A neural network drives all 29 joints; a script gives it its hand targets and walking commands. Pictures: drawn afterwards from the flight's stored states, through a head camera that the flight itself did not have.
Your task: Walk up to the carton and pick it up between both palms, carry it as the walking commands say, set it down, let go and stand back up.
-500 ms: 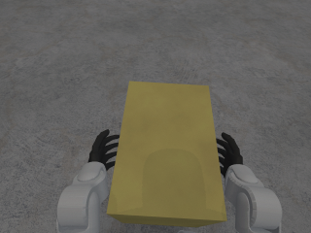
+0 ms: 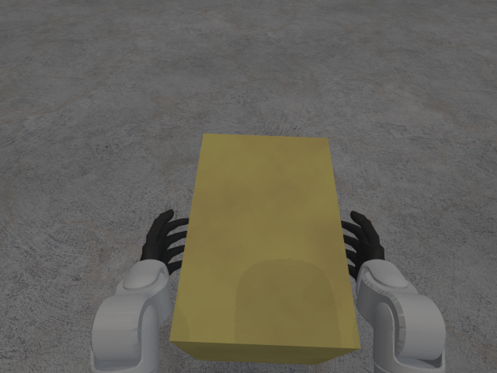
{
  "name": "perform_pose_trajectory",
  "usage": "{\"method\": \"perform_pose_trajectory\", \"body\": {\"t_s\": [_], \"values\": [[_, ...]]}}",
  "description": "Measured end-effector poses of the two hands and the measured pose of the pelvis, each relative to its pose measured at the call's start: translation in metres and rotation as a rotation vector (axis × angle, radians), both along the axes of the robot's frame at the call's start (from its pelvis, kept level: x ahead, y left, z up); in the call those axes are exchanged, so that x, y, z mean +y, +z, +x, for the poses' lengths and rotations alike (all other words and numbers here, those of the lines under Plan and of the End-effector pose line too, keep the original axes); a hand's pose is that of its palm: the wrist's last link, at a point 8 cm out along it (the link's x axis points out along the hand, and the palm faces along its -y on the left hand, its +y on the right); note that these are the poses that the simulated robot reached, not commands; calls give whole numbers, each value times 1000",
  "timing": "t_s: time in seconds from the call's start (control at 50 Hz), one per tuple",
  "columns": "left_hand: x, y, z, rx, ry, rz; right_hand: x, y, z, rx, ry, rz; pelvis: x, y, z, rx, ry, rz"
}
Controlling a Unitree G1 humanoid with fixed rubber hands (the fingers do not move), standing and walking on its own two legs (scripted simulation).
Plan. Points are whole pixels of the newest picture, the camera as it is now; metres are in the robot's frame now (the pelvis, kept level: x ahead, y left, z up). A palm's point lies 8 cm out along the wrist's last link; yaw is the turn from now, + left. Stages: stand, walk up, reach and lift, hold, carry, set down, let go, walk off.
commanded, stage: carry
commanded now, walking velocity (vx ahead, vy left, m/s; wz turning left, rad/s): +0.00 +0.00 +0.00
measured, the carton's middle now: (260, 252) +0.30 -0.01 +0.04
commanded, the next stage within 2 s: none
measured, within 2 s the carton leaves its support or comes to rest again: neither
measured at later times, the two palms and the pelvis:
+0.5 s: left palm (112, 307) +0.19 +0.18 +0.09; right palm (334, 290) +0.21 -0.11 +0.09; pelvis -0.04 +0.02 -0.01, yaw +5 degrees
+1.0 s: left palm (54, 363) +0.13 +0.23 +0.08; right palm (275, 272) +0.25 -0.03 +0.07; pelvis -0.04 +0.01 -0.01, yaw +21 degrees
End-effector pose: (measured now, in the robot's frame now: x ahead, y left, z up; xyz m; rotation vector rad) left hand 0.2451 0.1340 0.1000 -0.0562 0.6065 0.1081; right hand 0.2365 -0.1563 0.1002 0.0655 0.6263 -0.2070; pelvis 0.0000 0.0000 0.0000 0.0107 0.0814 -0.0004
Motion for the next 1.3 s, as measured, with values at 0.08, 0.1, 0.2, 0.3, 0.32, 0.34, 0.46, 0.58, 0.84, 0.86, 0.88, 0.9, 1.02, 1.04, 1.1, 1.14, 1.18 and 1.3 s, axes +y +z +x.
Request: {"method": "perform_pose_trajectory", "body": {"t_s": [0.08,0.1,0.2,0.3,0.32,0.34,0.46,0.58,0.84,0.86,0.88,0.9,1.02,1.04,1.1,1.14,1.18,1.3], "values": [[4,-8,-17,28,25,-27,4,0,-9,28,26,-28,-4,0,-7,-29,-5,0],[6,-10,-22,42,30,-27,6,-1,-13,42,31,-29,-4,0,-9,-32,-4,-2],[15,-12,-40,89,47,-19,15,-8,-28,88,53,-13,2,3,-22,-37,-4,-3],[23,-10,-46,87,42,-25,24,-8,-36,87,53,-13,11,5,-33,-32,13,-4],[25,-9,-46,82,41,-25,26,-8,-36,82,53,-14,13,4,-35,-33,19,-4],[27,-8,-47,77,42,-25,28,-7,-37,76,54,-15,15,4,-36,-34,23,-3],[42,-6,-50,44,72,-7,43,-9,-31,44,85,0,24,-4,-41,-38,74,3],[59,-18,-64,70,146,30,62,-30,-22,69,161,31,26,-14,-45,-35,128,11],[99,-31,-100,98,309,-10,111,-35,-12,98,316,0,29,-10,-51,13,290,-31],[101,-29,-102,95,324,-6,114,-34,-10,96,331,4,27,-9,-51,18,299,-34],[103,-27,-103,92,340,-4,117,-33,-7,93,346,7,26,-9,-50,23,308,-36],[104,-25,-104,87,356,-1,119,-32,-4,88,362,10,23,-8,-50,28,318,-38],[99,-18,-113,50,445,27,124,-31,11,50,448,41,4,-12,-42,62,382,-25],[97,-18,-116,57,454,32,124,-32,12,58,457,46,3,-11,-41,61,393,-23],[93,-18,-125,107,486,7,124,-29,10,108,487,23,-1,-1,-35,56,454,33],[93,-15,-131,120,505,-2,126,-24,10,122,503,17,-1,5,-33,49,480,65],[97,-9,-136,104,521,7,132,-18,10,106,519,26,1,8,-34,41,496,79],[125,1,-152,8,572,36,168,-8,9,9,572,51,19,-2,-41,21,559,62]]}}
